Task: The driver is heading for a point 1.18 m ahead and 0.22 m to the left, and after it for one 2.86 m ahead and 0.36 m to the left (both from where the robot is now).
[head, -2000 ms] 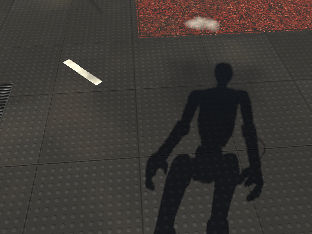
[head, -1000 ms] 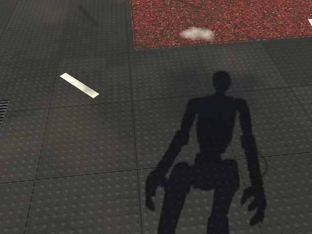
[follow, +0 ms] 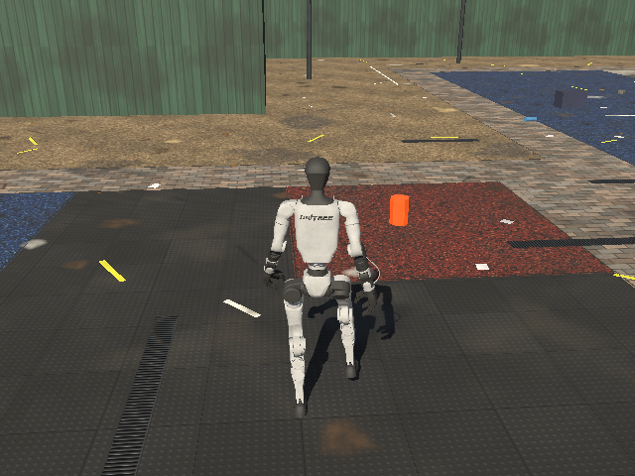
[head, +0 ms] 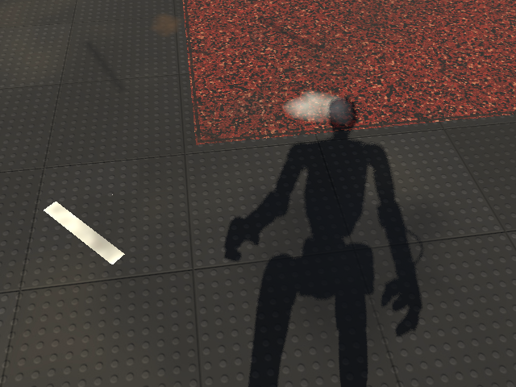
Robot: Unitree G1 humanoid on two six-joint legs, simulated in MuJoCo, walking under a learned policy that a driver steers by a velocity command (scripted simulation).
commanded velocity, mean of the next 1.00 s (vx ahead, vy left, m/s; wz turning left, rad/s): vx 0.50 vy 0.00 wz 0.00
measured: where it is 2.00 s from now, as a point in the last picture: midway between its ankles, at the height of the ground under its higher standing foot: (243, 204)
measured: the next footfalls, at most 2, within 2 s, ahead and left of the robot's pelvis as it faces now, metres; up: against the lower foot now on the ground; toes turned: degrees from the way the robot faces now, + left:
right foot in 0.18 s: +0.29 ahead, -0.15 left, +0.00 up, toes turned -3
left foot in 0.72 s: +0.60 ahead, +0.09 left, +0.00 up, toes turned +3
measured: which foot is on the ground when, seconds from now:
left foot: down 0.00-0.18, up 0.20-0.70, down 0.72-1.00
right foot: up 0.00-0.16, down 0.18-0.74, up 0.76-1.00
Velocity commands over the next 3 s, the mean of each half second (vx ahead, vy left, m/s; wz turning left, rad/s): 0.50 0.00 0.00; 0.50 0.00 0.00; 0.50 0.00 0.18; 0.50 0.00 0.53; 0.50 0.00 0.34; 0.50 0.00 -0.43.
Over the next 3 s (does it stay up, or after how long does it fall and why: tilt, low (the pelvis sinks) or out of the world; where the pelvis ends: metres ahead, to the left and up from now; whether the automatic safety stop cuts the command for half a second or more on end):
stays up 1.60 0.30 0.00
